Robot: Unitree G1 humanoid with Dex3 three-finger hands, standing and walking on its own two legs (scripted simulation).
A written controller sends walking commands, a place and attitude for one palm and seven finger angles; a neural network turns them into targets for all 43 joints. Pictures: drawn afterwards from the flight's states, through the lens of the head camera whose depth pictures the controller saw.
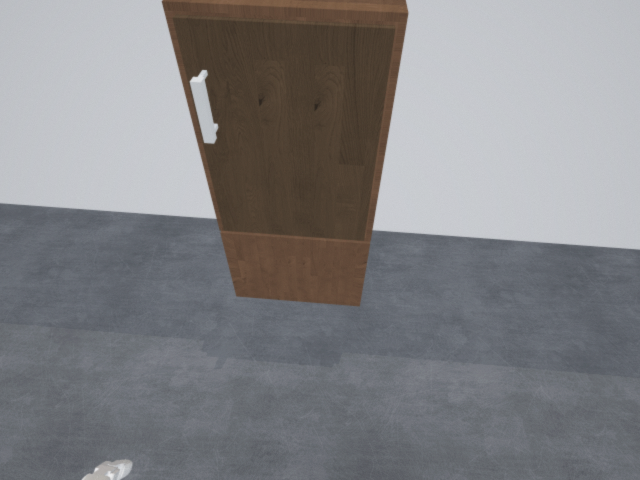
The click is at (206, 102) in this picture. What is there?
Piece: cupboard door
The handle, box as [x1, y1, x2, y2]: [190, 70, 217, 143]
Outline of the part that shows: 202,70 197,77 193,77 190,80 190,85 204,142 213,143 216,138 215,131 217,128 217,124 214,124 212,121 204,83 204,78 207,73 206,70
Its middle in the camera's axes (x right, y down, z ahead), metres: -0.25 -0.29 +0.85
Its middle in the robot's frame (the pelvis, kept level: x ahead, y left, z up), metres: +0.83 +0.29 +0.05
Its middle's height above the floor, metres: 0.82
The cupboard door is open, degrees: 0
